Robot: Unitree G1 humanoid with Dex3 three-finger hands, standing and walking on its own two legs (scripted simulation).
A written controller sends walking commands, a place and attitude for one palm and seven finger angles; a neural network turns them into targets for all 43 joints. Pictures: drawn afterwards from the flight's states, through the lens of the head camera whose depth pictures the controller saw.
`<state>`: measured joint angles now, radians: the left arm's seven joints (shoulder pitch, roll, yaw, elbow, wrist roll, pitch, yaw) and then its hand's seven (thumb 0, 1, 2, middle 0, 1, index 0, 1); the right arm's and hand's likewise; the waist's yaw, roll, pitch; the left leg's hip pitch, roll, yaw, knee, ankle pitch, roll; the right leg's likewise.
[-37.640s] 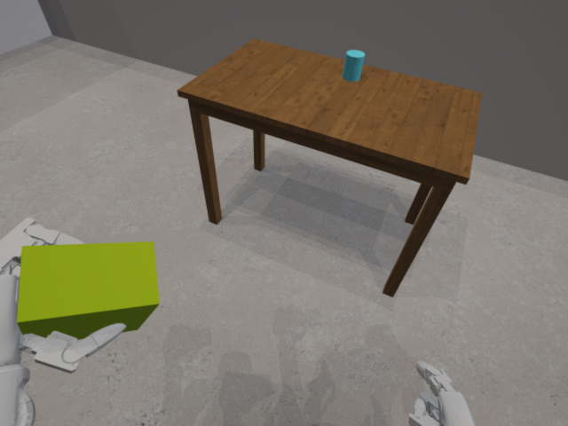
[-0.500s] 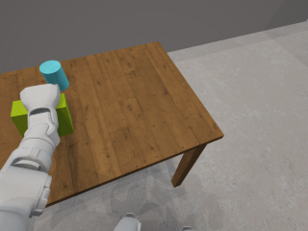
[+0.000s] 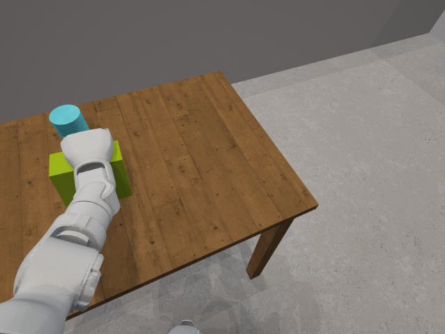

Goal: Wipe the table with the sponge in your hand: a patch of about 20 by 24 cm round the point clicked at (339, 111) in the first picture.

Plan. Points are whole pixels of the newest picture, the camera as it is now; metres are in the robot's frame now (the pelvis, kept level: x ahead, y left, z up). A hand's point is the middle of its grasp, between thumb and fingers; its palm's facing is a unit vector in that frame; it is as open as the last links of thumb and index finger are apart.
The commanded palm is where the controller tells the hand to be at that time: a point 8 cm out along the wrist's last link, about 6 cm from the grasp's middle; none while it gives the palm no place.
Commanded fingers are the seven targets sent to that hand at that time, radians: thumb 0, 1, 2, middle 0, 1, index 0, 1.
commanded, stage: wipe back along the middle lane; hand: left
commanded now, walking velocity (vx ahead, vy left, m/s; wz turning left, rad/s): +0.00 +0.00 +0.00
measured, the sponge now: (96, 182) +0.41 +0.28 -0.03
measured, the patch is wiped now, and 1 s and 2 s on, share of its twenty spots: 0.60 0.75 0.85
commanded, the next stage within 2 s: none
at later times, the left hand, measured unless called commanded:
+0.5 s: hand (103, 177) +0.40 +0.25 +0.02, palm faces -0.06 +0.01 -1.00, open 10.6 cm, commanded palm +0.36 +0.21 +0.04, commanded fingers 0.00 0.10 1.30 -1.20 -1.60 -1.20 -1.60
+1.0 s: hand (113, 200) +0.35 +0.22 +0.01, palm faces -0.04 -0.01 -1.00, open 10.6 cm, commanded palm +0.31 +0.18 +0.04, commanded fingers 0.00 0.10 1.30 -1.20 -1.60 -1.20 -1.60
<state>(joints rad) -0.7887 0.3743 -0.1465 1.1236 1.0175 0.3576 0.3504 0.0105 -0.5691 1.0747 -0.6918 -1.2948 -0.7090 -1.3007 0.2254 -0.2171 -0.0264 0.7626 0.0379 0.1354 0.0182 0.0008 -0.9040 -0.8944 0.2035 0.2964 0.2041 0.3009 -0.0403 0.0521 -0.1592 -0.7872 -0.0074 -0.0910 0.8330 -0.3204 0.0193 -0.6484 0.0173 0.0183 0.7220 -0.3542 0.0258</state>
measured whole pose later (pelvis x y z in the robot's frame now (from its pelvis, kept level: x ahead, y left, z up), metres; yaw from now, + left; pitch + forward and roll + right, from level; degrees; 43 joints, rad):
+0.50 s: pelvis +0.03 -0.02 +0.01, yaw +1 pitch +13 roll -3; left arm -0.50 0.33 -0.18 0.82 0.99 0.41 0.35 0.00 -0.51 1.04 -0.63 -1.32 -0.65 -1.34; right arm 0.17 -0.24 -0.03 0.71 0.06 0.19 0.03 0.00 -0.91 -0.89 0.20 0.30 0.20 0.30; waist 0.01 0.05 -0.19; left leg -0.65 0.01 -0.10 0.77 -0.35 0.00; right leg -0.52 0.02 0.01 0.68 -0.38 0.02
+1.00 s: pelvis +0.03 -0.02 +0.01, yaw +1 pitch +9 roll -2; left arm -0.30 0.25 -0.27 0.57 1.02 0.50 0.33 0.00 -0.49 1.04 -0.61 -1.34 -0.63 -1.35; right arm 0.10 -0.23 0.00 0.66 0.07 0.20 0.03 0.00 -0.91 -0.89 0.20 0.30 0.20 0.30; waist 0.05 0.06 -0.16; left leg -0.56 -0.01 -0.10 0.77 -0.35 -0.01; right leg -0.44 0.01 0.01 0.69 -0.40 0.01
